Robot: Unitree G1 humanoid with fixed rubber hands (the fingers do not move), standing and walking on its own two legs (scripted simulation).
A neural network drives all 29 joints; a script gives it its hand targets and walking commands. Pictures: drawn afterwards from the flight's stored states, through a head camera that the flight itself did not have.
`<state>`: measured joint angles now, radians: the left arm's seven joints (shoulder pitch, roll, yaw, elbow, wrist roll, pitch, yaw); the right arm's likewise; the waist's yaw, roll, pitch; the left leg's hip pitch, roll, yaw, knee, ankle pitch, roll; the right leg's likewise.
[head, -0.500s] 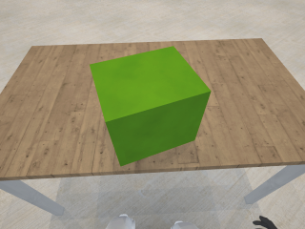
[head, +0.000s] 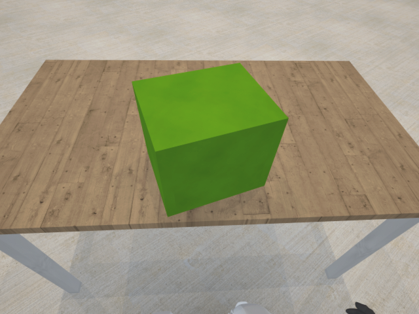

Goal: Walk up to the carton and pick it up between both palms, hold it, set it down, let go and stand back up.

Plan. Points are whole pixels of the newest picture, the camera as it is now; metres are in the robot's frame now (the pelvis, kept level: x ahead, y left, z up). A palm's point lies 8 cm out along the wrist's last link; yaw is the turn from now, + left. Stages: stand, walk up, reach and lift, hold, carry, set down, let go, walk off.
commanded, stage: walk up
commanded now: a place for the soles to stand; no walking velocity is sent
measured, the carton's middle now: (204, 138) +0.48 +0.03 +0.06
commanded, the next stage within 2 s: reach and lift in 0.74 s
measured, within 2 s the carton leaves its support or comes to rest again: neither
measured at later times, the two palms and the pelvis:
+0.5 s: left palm out of the picture +0.10 +0.30 -0.12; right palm out of the picture +0.12 -0.29 -0.09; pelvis +0.02 +0.00 +0.00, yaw +0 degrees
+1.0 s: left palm out of the picture +0.15 +0.28 -0.10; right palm out of the picture +0.13 -0.31 -0.11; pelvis +0.01 +0.00 +0.00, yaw +0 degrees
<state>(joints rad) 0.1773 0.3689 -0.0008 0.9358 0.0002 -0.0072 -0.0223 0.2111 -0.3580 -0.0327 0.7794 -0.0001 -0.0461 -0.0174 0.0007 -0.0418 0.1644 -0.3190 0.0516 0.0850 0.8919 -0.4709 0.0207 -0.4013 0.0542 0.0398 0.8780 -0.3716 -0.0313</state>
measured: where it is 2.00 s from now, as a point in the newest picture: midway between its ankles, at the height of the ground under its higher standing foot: outside the picture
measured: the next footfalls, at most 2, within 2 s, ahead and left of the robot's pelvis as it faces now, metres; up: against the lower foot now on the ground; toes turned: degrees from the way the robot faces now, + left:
none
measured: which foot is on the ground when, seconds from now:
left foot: down 0.00-1.00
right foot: down 0.00-1.00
